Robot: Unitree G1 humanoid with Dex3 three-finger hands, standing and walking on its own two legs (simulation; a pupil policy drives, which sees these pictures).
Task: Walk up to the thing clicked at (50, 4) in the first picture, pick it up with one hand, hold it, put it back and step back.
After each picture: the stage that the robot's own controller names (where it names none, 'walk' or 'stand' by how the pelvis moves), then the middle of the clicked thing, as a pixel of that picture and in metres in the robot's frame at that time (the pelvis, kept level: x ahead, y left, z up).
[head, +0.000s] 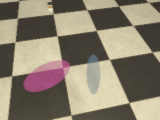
stand; (50, 6) +2.15 +0.49 -0.72
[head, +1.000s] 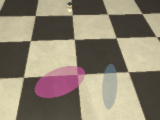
walk; (69, 7) +2.05 +0.24 -0.69
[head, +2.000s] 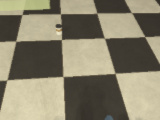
walk; (58, 29) +1.49 +0.27 -0.71
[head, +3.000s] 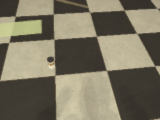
walk; (51, 62) +1.01 +0.29 -0.71
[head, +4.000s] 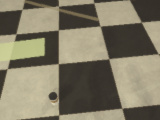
walk; (54, 98) +0.60 +0.27 -0.70
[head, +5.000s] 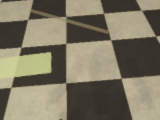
stand; out of the picture +0.39 +0.23 -0.70
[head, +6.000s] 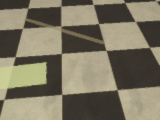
stand; out of the picture +0.33 +0.21 -0.72
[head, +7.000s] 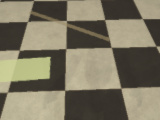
stand; out of the picture +0.33 +0.19 -0.72
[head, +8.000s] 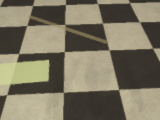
stand; out of the picture +0.35 +0.20 -0.72
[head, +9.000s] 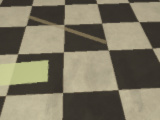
stand; out of the picture +0.34 +0.21 -0.72
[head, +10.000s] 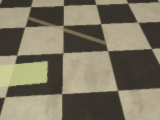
stand; out of the picture +0.34 +0.21 -0.72
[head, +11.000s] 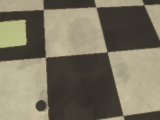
go down; (42, 107) +0.36 +0.23 -0.60
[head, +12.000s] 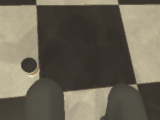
go down; (30, 67) +0.41 +0.27 -0.32
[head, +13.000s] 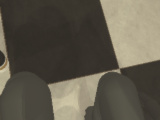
close in; out of the picture +0.39 +0.30 -0.25
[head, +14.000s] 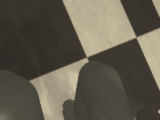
close; out of the picture +0.37 +0.31 -0.21
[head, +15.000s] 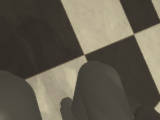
close; out of the picture +0.36 +0.32 -0.22
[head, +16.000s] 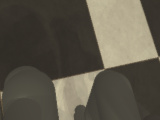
lift; out of the picture +0.30 +0.30 -0.17
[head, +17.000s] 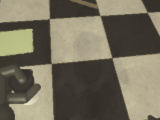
lift; (25, 88) +0.32 +0.20 +0.01
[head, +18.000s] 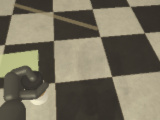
hold; (35, 88) +0.33 +0.18 +0.00
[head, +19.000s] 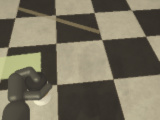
hold; (39, 89) +0.33 +0.17 +0.00
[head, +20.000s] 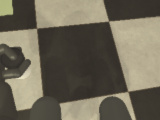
crouch; (17, 64) +0.40 +0.23 -0.08
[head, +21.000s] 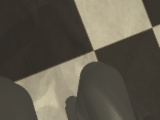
lower; out of the picture +0.38 +0.33 -0.22
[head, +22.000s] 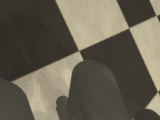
lower; out of the picture +0.38 +0.34 -0.22
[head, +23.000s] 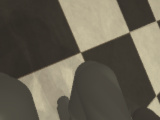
lower; out of the picture +0.38 +0.33 -0.22
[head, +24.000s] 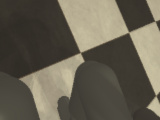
lower; out of the picture +0.38 +0.33 -0.22
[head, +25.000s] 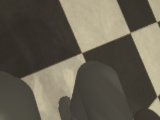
loosen; out of the picture +0.37 +0.33 -0.22
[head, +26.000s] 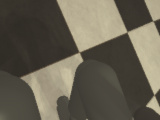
withdraw; out of the picture +0.37 +0.31 -0.22
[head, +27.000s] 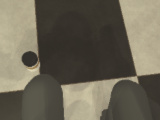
walk; (31, 62) +0.41 +0.26 -0.31
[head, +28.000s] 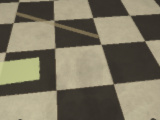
stand; out of the picture +0.34 +0.20 -0.66
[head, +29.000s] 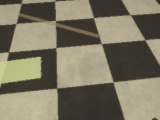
stand; out of the picture +0.37 +0.22 -0.67
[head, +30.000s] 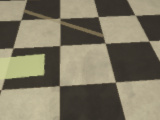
stand; out of the picture +0.37 +0.22 -0.68
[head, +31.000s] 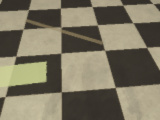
walk; out of the picture +0.38 +0.21 -0.72
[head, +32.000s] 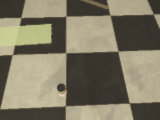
walk; (61, 89) +0.57 +0.19 -0.70
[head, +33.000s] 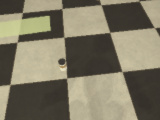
walk; (62, 64) +0.87 +0.24 -0.70
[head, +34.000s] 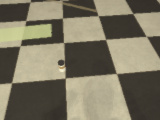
stand; (61, 65) +1.01 +0.24 -0.71
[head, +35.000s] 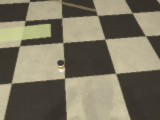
stand; (61, 66) +1.01 +0.24 -0.73
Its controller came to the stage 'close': yes
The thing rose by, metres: 0.70
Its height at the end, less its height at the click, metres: +0.00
